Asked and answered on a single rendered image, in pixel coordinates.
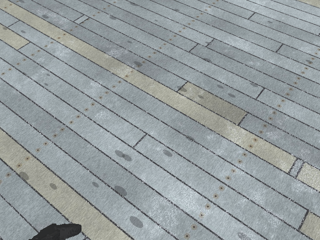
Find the robot left hand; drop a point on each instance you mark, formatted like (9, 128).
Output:
(58, 232)

